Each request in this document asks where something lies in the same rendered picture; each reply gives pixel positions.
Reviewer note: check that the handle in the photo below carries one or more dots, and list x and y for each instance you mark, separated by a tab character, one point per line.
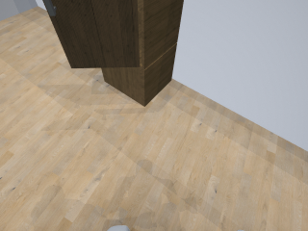
49	6

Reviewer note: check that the cupboard door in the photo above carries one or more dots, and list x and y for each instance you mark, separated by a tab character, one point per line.
98	33

